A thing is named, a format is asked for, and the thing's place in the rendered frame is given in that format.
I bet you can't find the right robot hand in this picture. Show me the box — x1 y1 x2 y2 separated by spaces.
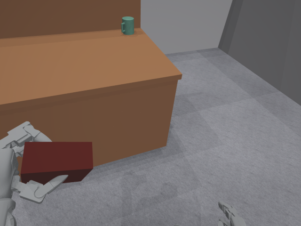
217 201 247 226

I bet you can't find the table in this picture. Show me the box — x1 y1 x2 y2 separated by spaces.
0 0 182 182

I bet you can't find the left robot hand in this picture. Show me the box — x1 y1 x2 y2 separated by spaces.
0 121 68 204

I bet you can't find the sponge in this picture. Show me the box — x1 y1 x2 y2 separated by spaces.
21 142 93 185

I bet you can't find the robot left forearm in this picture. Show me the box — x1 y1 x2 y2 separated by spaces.
0 198 16 226

